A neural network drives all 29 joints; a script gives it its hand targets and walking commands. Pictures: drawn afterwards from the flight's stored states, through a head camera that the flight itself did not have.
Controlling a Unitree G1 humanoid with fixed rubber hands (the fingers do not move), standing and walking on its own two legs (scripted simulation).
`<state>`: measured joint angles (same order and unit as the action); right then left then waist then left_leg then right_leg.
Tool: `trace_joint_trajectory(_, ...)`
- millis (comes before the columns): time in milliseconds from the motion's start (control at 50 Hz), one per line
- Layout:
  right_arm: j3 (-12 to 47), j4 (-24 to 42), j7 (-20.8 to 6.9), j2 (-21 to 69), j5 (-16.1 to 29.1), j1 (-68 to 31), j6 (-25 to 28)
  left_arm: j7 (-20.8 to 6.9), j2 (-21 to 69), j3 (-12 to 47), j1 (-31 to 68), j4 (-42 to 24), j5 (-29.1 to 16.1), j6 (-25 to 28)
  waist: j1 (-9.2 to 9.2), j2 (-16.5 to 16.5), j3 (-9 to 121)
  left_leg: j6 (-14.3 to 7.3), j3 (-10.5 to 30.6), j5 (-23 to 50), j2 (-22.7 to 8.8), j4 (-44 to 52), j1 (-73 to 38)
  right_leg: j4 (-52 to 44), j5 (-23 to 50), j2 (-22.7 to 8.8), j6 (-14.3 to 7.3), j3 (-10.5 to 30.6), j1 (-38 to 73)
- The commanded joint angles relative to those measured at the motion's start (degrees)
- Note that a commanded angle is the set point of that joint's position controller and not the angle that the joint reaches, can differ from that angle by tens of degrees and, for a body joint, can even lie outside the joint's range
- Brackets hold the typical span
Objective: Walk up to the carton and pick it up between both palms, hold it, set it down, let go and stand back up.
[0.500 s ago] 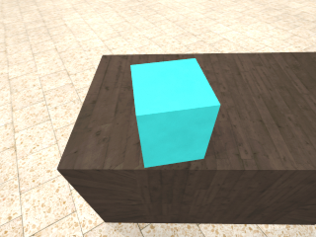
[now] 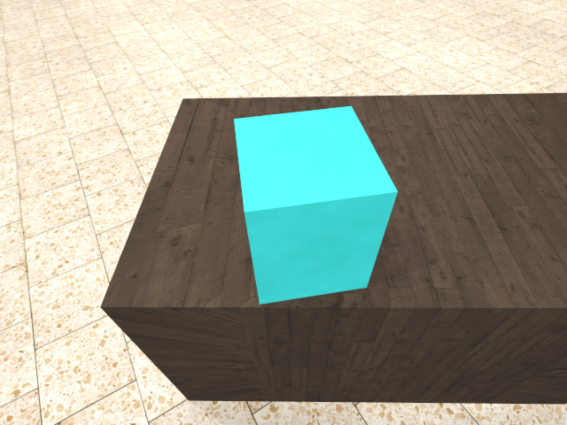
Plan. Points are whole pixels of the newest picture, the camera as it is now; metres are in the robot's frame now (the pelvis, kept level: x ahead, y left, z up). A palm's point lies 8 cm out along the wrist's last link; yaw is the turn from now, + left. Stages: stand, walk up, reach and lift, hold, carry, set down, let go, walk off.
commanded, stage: stand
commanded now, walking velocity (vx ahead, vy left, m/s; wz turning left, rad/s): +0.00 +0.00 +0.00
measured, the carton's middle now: (304, 208) +0.45 -0.01 +0.04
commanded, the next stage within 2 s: none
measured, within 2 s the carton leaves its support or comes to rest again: neither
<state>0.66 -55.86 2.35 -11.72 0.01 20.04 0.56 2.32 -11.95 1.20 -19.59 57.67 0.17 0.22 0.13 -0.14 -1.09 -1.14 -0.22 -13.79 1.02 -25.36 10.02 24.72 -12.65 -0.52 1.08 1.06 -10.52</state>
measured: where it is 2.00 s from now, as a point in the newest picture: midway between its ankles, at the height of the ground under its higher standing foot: outside the picture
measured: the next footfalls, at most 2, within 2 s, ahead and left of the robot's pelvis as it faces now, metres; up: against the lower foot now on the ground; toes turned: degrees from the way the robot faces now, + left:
none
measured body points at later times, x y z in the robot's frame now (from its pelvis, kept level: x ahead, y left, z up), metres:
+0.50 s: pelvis +0.00 +0.00 +0.00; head +0.01 +0.00 +0.45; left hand +0.00 +0.24 -0.15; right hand +0.01 -0.24 -0.15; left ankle +0.00 +0.11 -0.74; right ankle +0.01 -0.13 -0.74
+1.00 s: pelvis +0.00 +0.00 +0.00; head +0.01 +0.00 +0.45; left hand +0.00 +0.24 -0.15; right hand +0.01 -0.24 -0.15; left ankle +0.00 +0.11 -0.74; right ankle +0.01 -0.13 -0.74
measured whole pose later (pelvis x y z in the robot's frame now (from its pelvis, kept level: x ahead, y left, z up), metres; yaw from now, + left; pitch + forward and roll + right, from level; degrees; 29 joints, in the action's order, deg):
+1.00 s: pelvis +0.00 +0.00 +0.00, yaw +0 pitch -2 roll +0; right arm 0.7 -58.3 2.7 -10.8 0.1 19.3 0.6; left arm 2.7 -11.0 1.3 -19.7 59.6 0.1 0.3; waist 0.1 -0.2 -1.3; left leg -1.2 -0.4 -13.8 1.1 -24.6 9.3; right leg 24.3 -12.8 -0.8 1.3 1.4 -10.0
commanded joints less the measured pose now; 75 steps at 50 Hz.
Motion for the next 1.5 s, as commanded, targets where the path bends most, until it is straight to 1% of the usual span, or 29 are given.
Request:
trace_joint_trajectory(0,-1.5,1.6,0.4,-6.7,0.0,3.4,0.7,0.4,-6.5,-1.3,-3.5,-1.4,0.0,0.5,0.01,0.2,-3.3,0.1,5.8,3.9,-6.2,5.9,2.2,-4.4,3.5,-4.7,-0.9,4.3,-1.7)
trace_joint_trajectory(380,-1.3,0.3,0.6,-6.1,0.1,3.1,0.7,0.6,-6.0,-1.2,-3.6,-0.3,0.0,0.5,0.03,0.2,-3.2,0.1,5.6,5.2,-6.3,6.0,1.5,-4.5,4.6,-4.9,-0.7,4.1,-1.2)
trace_joint_trajectory(760,-1.3,-0.7,0.6,-5.7,0.0,2.9,0.7,0.7,-5.5,-1.1,-3.9,0.4,0.0,0.6,0.0,0.4,-3.3,0.2,5.4,5.0,-6.2,6.2,1.3,-4.6,4.4,-4.9,-0.7,4.0,-1.3)
trace_joint_trajectory(840,-1.3,-0.8,0.6,-5.7,0.1,2.9,0.6,0.7,-5.4,-1.1,-4.0,0.5,0.0,0.5,-0.03,-0.1,-3.7,0.2,5.4,4.5,-6.2,6.4,1.5,-4.6,4.0,-4.9,-0.6,4.0,-1.6)
trace_joint_trajectory(1200,-1.2,-1.3,0.7,-5.3,0.1,3.0,0.6,0.7,-5.1,-1.1,-4.2,0.8,0.0,0.6,0.02,0.3,-3.6,0.3,5.2,4.0,-6.3,6.5,1.5,-4.6,3.8,-4.9,-0.6,4.1,-1.6)
trace_joint_trajectory(1480,-1.2,-1.6,0.7,-5.0,0.1,2.9,0.7,0.8,-5.0,-1.1,-4.4,1.0,0.0,0.7,0.1,0.3,-3.3,0.3,5.0,5.0,-6.3,6.3,1.1,-4.5,4.6,-4.9,-0.6,4.1,-1.6)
